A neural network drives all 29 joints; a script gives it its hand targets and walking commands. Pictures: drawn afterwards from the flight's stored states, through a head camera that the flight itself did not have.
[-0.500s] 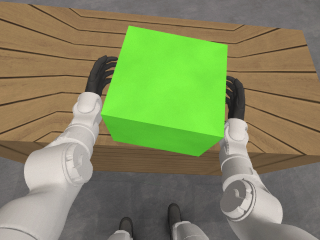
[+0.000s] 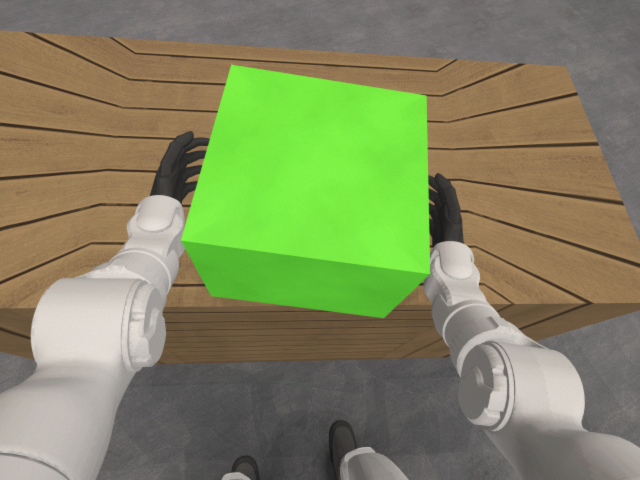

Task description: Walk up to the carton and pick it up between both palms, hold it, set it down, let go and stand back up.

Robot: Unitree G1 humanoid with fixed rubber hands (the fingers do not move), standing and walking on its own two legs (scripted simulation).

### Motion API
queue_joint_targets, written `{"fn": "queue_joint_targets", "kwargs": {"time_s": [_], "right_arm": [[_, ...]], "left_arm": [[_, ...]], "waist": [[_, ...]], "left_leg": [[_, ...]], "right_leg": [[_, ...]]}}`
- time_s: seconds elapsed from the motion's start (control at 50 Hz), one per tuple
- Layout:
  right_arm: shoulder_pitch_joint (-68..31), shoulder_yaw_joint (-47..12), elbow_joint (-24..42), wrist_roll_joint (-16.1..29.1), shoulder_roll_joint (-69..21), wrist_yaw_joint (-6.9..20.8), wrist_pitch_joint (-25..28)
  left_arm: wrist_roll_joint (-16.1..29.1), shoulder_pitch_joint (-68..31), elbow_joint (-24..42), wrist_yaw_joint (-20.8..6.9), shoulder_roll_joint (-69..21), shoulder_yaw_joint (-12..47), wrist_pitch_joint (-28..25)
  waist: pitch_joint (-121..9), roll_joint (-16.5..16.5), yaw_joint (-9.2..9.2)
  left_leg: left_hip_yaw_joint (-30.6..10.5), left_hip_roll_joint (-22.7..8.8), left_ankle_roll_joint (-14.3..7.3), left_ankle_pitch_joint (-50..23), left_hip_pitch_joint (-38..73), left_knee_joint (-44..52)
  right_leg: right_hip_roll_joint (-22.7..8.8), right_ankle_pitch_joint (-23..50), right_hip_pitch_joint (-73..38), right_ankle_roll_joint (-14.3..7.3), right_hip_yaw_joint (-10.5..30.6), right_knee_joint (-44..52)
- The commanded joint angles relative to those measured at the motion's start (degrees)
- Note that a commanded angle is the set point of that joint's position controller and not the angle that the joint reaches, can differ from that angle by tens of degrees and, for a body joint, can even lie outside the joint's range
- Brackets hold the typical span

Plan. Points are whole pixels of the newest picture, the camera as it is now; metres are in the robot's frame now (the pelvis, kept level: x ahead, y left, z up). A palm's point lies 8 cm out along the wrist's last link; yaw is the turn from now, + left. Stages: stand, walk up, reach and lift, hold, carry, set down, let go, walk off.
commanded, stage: set down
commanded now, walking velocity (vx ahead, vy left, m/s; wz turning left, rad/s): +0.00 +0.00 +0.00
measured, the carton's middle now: (313, 200) +0.47 -0.04 -0.04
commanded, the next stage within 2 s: none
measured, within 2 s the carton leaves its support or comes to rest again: neither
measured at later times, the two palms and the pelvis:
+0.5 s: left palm (92, 181) +0.46 +0.22 +0.06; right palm (488, 212) +0.40 -0.25 +0.04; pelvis -0.05 +0.01 -0.04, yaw +1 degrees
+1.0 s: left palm (75, 130) +0.47 +0.21 +0.12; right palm (501, 166) +0.41 -0.23 +0.12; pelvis -0.04 -0.01 -0.02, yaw +2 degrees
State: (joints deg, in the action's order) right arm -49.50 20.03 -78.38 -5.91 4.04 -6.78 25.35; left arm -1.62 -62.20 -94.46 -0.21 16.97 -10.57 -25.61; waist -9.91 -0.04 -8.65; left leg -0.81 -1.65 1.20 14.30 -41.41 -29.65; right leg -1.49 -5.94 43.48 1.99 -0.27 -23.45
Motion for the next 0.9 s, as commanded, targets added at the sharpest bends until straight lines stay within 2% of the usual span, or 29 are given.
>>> {"fn": "queue_joint_targets", "kwargs": {"time_s": [0.0, 0.02, 0.04, 0.08, 0.1, 0.12, 0.14, 0.2, 0.22, 0.26, 0.3, 0.36, 0.4, 0.44, 0.48, 0.5, 0.6, 0.66, 0.68, 0.7, 0.72, 0.8, 0.84, 0.88], "right_arm": [[-21.29, -11.49, 3.51, 9.75, 4.34, -1.54, 3.91], [-22.5, -11.77, 2.78, 10.75, 6.1, -1.57, 4.69], [-22.85, -13.05, 2.02, 12.35, 7.46, -1.38, 5.22], [-22.82, -14.58, -1.44, 15.21, 10.25, -1.12, 5.94], [-22.77, -15.95, -3.04, 16.8, 11.04, -0.84, 6.01], [-23.2, -15.92, -5.55, 17.86, 12.09, -0.65, 5.96], [-23.77, -17.14, -6.51, 19.2, 13.0, -0.24, 5.85], [-26.25, -16.9, -8.4, 21.42, 16.73, 0.6, 5.56], [-27.51, -16.82, -6.96, 22.0, 18.04, 0.83, 5.48], [-30.2, -15.81, -5.47, 22.45, 20.67, 1.48, 4.53], [-32.1, -16.09, -4.6, 22.94, 22.14, 2.19, 2.78], [-34.2, -17.24, -2.88, 24.71, 24.04, 3.5, -0.55], [-35.72, -18.62, -3.0, 25.98, 24.36, 4.26, -3.4], [-36.98, -19.46, -3.48, 26.89, 24.58, 4.99, -6.09], [-38.15, -19.81, -0.85, 27.34, 24.09, 5.27, -8.14], [-38.18, -20.69, -0.96, 27.54, 23.39, 5.32, -9.38], [-38.59, -22.8, 4.27, 27.95, 20.21, 3.56, -13.06], [-39.03, -22.85, 7.3, 28.0, 19.02, 2.23, -14.32], [-39.01, -23.02, 7.7, 27.79, 18.46, 1.77, -14.81], [-38.81, -23.24, 8.14, 27.8, 18.31, 1.22, -15.2], [-38.71, -22.76, 8.79, 27.52, 18.68, 0.57, -15.56], [-39.07, -20.25, 10.43, 26.04, 19.59, -1.0, -16.23], [-38.95, -18.57, 12.03, 25.1, 20.32, -1.87, -16.27], [-38.77, -17.78, 11.86, 24.58, 21.09, -2.24, -16.44]], "left_arm": [[12.12, -24.62, -0.98, -0.37, 7.94, 9.67, -5.82], [13.12, -25.65, -1.52, -0.56, 8.17, 11.67, -6.2], [13.4, -25.13, -2.95, -0.69, 8.65, 11.86, -6.24], [14.18, -25.06, -5.35, -0.92, 9.06, 13.56, -6.16], [14.09, -24.35, -7.2, -1.0, 9.38, 13.56, -5.99], [14.51, -25.42, -7.95, -1.01, 9.05, 15.06, -5.78], [15.14, -25.07, -9.41, -0.97, 9.09, 15.66, -5.44], [18.77, -27.71, -8.31, -0.75, 8.28, 20.53, -5.1], [20.42, -29.26, -6.15, -0.66, 8.84, 21.61, -5.4], [23.87, -32.43, -3.14, -0.5, 9.46, 25.23, -5.56], [27.1, -34.55, -0.83, -0.64, 9.84, 28.34, -5.22], [30.64, -36.01, 1.54, -0.98, 10.91, 32.19, -3.56], [32.97, -36.41, 0.18, -1.63, 11.67, 34.81, -1.83], [34.85, -36.96, -0.75, -2.14, 11.25, 37.93, 0.4], [36.0, -38.04, 0.17, -2.64, 11.83, 39.2, 2.09], [35.89, -37.59, -1.26, -2.91, 12.49, 39.03, 2.98], [35.78, -36.01, -2.64, -4.24, 16.02, 37.69, 5.68], [34.86, -36.52, -1.48, -4.12, 17.35, 36.33, 6.8], [34.84, -36.6, -1.51, -4.14, 17.81, 35.67, 7.0], [33.99, -36.77, -0.64, -4.09, 18.43, 34.6, 7.41], [33.61, -36.47, -0.06, -4.11, 19.0, 33.95, 7.87], [32.95, -38.86, 3.84, -3.95, 19.13, 32.6, 8.52], [32.85, -39.24, 5.63, -4.16, 18.87, 32.38, 8.87], [32.22, -38.9, 6.27, -4.3, 18.48, 31.75, 9.46]], "waist": [[-49.39, -2.15, -0.79], [-50.42, -3.09, -1.53], [-50.03, -3.83, -0.32], [-48.84, -5.54, -0.07], [-46.94, -6.58, 1.19], [-46.05, -7.9, 0.38], [-44.75, -8.69, 1.7], [-43.86, -11.21, 0.77], [-45.95, -11.39, 0.82], [-48.96, -11.89, -0.72], [-50.19, -11.7, -1.4], [-50.18, -11.81, -1.24], [-48.25, -9.63, -1.76], [-46.04, -9.09, -2.29], [-45.14, -8.27, -2.37], [-43.05, -6.8, -1.99], [-40.4, -1.6, -1.15], [-40.25, -1.93, -0.57], [-40.09, -1.13, -0.35], [-40.61, -1.33, -0.15], [-41.32, -0.6, -0.82], [-46.17, -3.23, -2.05], [-48.74, -4.34, -3.27], [-49.59, -5.75, -3.43]], "left_leg": [[5.88, 4.72, 2.46, -18.28, -11.22, -4.04], [5.39, 4.56, 3.14, -20.4, -10.19, -4.87], [5.25, 4.5, 3.76, -23.63, -7.97, -6.18], [4.88, 3.92, 5.26, -29.72, -0.17, -9.0], [4.66, 3.67, 5.82, -32.38, 2.47, -10.59], [4.18, 3.27, 6.58, -33.56, 5.3, -11.71], [4.03, 2.89, 6.97, -34.62, 7.65, -12.58], [3.1, 1.86, 8.46, -35.16, 12.78, -14.46], [3.26, 1.84, 8.63, -34.82, 13.3, -14.95], [2.84, 1.5, 8.96, -32.46, 14.38, -15.36], [2.57, 1.46, 8.67, -29.65, 14.76, -15.75], [2.63, 1.77, 7.87, -24.22, 13.04, -15.41], [2.61, 2.23, 6.24, -17.14, 10.04, -14.36], [2.08, 2.42, 5.1, -11.7, 7.65, -13.17], [2.11, 2.94, 3.87, -6.13, 4.8, -12.04], [2.17, 3.2, 2.97, -3.98, 3.12, -11.54], [3.54, 5.37, -0.37, 3.63, -9.02, -9.38], [3.87, 5.91, -0.82, 4.71, -11.95, -8.12], [3.94, 5.89, -1.06, 4.46, -12.32, -7.82], [4.07, 6.03, -0.98, 3.26, -11.63, -7.61], [4.09, 6.18, -0.96, 2.24, -10.79, -7.3], [3.95, 5.75, 0.74, -3.96, -3.62, -7.33], [3.61, 5.46, 1.74, -8.03, 1.32, -7.63], [3.3, 5.1, 2.72, -12.17, 5.74, -7.83]], "right_leg": [[-0.1, 41.32, -41.8, 1.08, -0.48, -15.19], [0.24, 42.27, -40.89, 1.14, -1.03, -16.08], [0.68, 41.4, -38.68, 0.99, -1.51, -16.33], [2.33, 36.89, -30.25, 0.85, -3.1, -15.41], [2.81, 34.22, -26.12, 0.54, -3.42, -15.11], [3.4, 30.74, -21.34, 0.22, -4.18, -14.63], [3.79, 26.71, -17.36, -0.3, -4.53, -14.13], [4.85, 18.56, -6.93, -1.44, -6.42, -13.34], [5.06, 17.44, -5.7, -1.64, -6.77, -13.44], [5.4, 14.43, -2.11, -1.73, -7.34, -14.18], [5.35, 11.46, 0.15, -2.2, -7.75, -14.55], [4.92, 7.76, 0.73, -2.68, -7.56, -15.08], [4.3, 4.02, -0.26, -2.42, -7.15, -15.26], [3.67, 0.61, -0.36, -2.38, -6.95, -15.45], [2.83, -2.09, -1.67, -2.05, -6.3, -15.51], [2.4, -2.92, -3.06, -1.86, -5.65, -15.47], [0.05, -1.17, -16.3, -0.29, -1.93, -15.84], [-0.56, -0.66, -21.79, -0.37, -0.44, -15.36], [-0.5, 0.08, -22.69, -0.21, -0.33, -15.27], [-0.44, 1.9, -24.52, -0.19, -0.08, -15.01], [-0.26, 3.91, -26.31, 0.03, -0.02, -14.7], [1.12, 8.39, -25.65, -0.44, -1.61, -13.36], [1.81, 11.72, -25.08, -0.62, -2.59, -12.5], [2.53, 13.76, -24.59, -1.14, -3.44, -11.58]]}}
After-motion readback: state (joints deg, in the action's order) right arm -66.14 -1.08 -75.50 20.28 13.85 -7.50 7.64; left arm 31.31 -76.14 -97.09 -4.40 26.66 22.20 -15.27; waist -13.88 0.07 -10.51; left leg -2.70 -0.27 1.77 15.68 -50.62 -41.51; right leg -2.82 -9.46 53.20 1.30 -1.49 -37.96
